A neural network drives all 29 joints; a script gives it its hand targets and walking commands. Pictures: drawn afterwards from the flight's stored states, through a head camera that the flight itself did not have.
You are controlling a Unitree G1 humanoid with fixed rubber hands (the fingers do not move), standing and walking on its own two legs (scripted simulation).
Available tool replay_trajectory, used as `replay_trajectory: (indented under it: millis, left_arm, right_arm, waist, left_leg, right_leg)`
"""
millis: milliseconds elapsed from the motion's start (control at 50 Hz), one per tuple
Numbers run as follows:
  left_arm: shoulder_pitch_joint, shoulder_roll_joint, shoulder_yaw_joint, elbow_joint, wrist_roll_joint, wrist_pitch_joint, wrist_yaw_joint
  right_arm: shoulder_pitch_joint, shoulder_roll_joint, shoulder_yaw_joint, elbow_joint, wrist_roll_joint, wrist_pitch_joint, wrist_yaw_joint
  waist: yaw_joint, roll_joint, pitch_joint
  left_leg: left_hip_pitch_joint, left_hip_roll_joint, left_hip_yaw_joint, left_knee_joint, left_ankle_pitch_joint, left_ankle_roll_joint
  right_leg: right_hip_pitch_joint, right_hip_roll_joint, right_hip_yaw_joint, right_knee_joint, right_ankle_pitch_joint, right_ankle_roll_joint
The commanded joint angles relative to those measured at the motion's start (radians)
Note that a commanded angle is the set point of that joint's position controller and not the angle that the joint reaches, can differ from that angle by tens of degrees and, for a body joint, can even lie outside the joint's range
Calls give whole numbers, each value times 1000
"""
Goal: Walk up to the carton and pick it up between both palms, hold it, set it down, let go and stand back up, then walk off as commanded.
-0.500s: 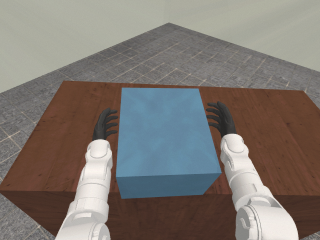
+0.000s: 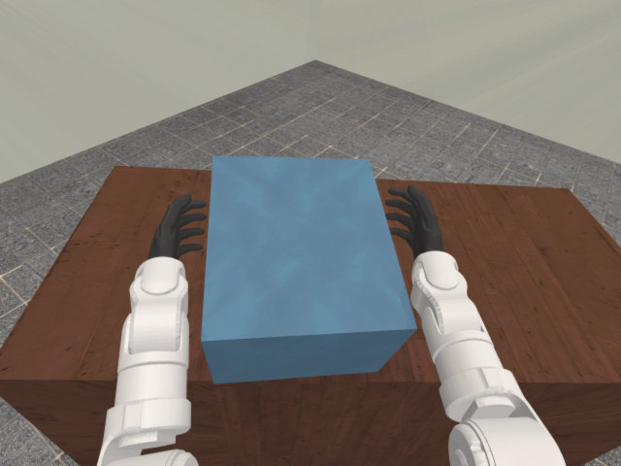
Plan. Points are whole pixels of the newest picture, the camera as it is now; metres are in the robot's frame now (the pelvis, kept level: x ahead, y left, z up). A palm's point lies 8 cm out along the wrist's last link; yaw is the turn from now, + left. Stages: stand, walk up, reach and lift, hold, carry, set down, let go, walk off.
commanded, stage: reach and lift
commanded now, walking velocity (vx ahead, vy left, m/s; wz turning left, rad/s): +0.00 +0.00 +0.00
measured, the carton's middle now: (296, 265) +0.40 +0.02 +0.05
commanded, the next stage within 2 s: hold in 1.28 s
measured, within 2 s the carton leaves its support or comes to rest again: neither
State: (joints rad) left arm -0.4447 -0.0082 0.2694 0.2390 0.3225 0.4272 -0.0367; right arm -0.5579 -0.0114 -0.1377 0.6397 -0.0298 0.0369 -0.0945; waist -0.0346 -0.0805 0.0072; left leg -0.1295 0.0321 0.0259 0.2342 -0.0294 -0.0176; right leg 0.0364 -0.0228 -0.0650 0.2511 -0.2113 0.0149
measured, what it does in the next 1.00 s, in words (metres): stands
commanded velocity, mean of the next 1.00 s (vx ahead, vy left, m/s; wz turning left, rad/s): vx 0.00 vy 0.00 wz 0.00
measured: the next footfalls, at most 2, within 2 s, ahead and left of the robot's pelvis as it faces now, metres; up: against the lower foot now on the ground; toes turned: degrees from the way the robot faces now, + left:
none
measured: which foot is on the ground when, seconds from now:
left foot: down 0.00-1.00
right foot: down 0.00-1.00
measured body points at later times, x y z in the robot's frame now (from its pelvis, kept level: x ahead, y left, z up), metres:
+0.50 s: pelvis -0.01 +0.01 +0.00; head -0.03 +0.05 +0.45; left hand +0.37 +0.18 +0.14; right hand +0.37 -0.15 +0.15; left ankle +0.07 +0.13 -0.75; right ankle -0.04 -0.12 -0.75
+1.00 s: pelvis -0.01 +0.01 +0.00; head -0.04 +0.05 +0.45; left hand +0.37 +0.18 +0.15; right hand +0.37 -0.15 +0.17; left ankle +0.07 +0.13 -0.75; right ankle -0.04 -0.12 -0.75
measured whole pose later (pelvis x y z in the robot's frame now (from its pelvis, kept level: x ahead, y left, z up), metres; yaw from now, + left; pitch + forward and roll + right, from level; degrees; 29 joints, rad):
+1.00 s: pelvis -0.01 +0.01 +0.00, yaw -1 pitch -7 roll +0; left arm -0.54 0.02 0.29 0.19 0.35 0.59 -0.07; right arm -0.62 -0.01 -0.12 0.58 0.06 0.12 -0.12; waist -0.07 -0.09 0.04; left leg -0.09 0.03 0.05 0.24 -0.03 -0.01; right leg 0.06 -0.03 -0.05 0.26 -0.20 0.02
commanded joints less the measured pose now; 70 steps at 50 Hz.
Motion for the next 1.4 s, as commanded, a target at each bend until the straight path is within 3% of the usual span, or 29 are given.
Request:
replay_trajectory:
  millis: [0, 160, 280, 380, 480, 600, 660, 840, 1000, 1240, 1380]
  left_arm:
    - [-519, -438, -391, -157, -124, -50, -171]
    - [-552, -432, -388, -163, -122, -9, -179]
    - [-575, -419, -343, -144, -103, 14, -191]
    - [-582, -424, -355, -151, -109, 21, -182]
    - [-619, -419, -359, -166, -114, 33, -188]
    - [-596, -419, -375, -201, -124, 39, -179]
    - [-632, -399, -351, -179, -116, 45, -183]
    - [-656, -399, -346, -175, -117, 63, -183]
    - [-639, -398, -359, -228, -131, 81, -186]
    - [-641, -386, -385, -315, -151, 123, -196]
    - [-614, -359, -361, -324, -134, 160, -209]
  right_arm:
    - [-545, 380, 305, -195, 26, -48, 115]
    - [-584, 384, 315, -232, 45, -35, 110]
    - [-601, 387, 301, -227, 46, -18, 110]
    - [-596, 381, 301, -208, 54, -10, 114]
    - [-592, 366, 285, -201, 61, -2, 112]
    - [-594, 366, 330, -239, 87, 4, 109]
    - [-593, 367, 303, -208, 86, 19, 110]
    - [-624, 371, 301, -209, 91, 39, 111]
    - [-609, 375, 345, -255, 128, 60, 101]
    - [-592, 366, 375, -331, 164, 103, 86]
    - [-589, 359, 389, -358, 180, 132, 79]
  waist:
    - [-18, 78, -333]
    - [-20, 96, -345]
    - [-20, 73, -312]
    - [-22, 90, -330]
    - [-46, 106, -320]
    - [-32, 100, -350]
    - [-42, 99, -306]
    - [-40, 82, -303]
    - [-43, 91, -342]
    - [-61, 101, -324]
    - [-46, 81, -288]
  left_leg:
    - [371, -49, 43, 49, 165, 3]
    - [375, -48, 54, 46, 128, 7]
    - [363, -45, 61, 32, 87, 19]
    - [391, -40, 60, 40, 110, 8]
    - [400, -36, 55, 46, 123, 7]
    - [423, -40, 54, 59, 173, 3]
    - [407, -40, 53, 49, 109, 9]
    - [401, -42, 55, 38, 76, 18]
    - [440, -47, 51, 62, 169, 9]
    - [448, -49, 49, 58, 174, 3]
    - [423, -52, 62, 45, 146, 16]
  right_leg:
    - [-162, 46, -59, -52, 230, 46]
    - [-167, 41, -58, -54, 183, 40]
    - [-154, 40, -56, -59, 135, 39]
    - [-172, 44, -59, -62, 133, 32]
    - [-172, 47, -59, -63, 129, 28]
    - [-165, 51, -61, -60, 162, 30]
    - [-174, 47, -52, -68, 94, 29]
    - [-181, 45, -51, -71, 69, 31]
    - [-155, 52, -51, -62, 164, 35]
    - [-152, 55, -51, -63, 156, 29]
    - [-136, 51, -43, -66, 149, 31]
